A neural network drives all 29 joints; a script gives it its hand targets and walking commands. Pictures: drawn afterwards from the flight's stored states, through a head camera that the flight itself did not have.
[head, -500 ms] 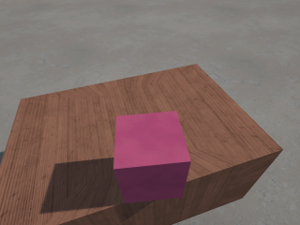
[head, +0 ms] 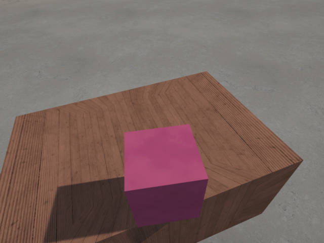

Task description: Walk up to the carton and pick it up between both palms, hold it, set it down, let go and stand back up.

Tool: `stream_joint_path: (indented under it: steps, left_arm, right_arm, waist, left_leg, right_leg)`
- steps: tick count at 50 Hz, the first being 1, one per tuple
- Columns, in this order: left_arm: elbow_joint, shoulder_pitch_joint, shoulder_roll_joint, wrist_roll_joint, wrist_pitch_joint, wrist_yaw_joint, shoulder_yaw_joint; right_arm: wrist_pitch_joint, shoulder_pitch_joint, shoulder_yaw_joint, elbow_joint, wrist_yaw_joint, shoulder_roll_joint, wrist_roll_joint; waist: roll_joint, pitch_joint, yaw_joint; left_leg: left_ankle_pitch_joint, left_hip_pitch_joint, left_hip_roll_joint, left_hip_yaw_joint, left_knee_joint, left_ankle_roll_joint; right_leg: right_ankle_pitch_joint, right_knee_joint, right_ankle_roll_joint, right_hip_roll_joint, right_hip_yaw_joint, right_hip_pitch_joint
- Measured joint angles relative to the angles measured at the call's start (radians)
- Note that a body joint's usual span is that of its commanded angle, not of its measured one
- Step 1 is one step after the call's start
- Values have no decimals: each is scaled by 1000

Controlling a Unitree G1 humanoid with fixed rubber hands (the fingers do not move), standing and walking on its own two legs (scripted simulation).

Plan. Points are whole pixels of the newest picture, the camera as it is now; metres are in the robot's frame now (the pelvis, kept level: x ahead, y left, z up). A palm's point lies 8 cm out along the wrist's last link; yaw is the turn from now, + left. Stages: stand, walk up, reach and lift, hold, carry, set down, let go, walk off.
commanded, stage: stand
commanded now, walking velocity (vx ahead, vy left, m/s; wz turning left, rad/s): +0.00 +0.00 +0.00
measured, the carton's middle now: (163, 176) +0.37 +0.02 -0.10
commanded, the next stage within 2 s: none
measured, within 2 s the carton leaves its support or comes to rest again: neither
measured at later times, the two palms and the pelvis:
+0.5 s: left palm out of the picture +0.03 +0.23 -0.14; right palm out of the picture -0.03 -0.20 -0.15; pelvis +0.01 +0.02 +0.00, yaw -2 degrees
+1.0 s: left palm out of the picture +0.00 +0.24 -0.15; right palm out of the picture -0.05 -0.16 -0.15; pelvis +0.01 +0.04 +0.00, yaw -2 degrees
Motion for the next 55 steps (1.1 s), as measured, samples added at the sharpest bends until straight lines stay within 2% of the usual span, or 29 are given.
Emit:
stream_joint_path:
  steps: [16, 23, 39, 55]
  left_arm:
    - [119, -24, -29, -5, 10, 26, -6]
    - [156, -40, -28, -10, 7, 28, -5]
    - [237, -43, -50, -13, 26, 31, -27]
    - [277, -41, -62, -15, 36, 32, -35]
  right_arm:
    - [1, 2, 8, 99, -8, 16, 3]
    - [-4, 13, 15, 143, -15, 30, 3]
    - [-6, 32, 32, 176, -21, 47, 3]
    - [-11, 39, 43, 179, -21, 54, 6]
  waist:
    - [5, 35, -16]
    - [-6, 48, -8]
    - [6, 61, -17]
    - [-10, 58, -8]
  left_leg:
    - [-19, 44, -1, 14, -11, 7]
    - [-21, 69, -13, 25, -25, 16]
    - [-28, 90, -37, 36, -26, 40]
    - [-26, 91, -60, 38, -39, 59]
  right_leg:
    - [-9, -18, 9, 0, 17, 41]
    - [-16, -17, 18, -10, 28, 57]
    - [-27, -8, 43, -34, 40, 70]
    - [-31, -9, 62, -57, 41, 68]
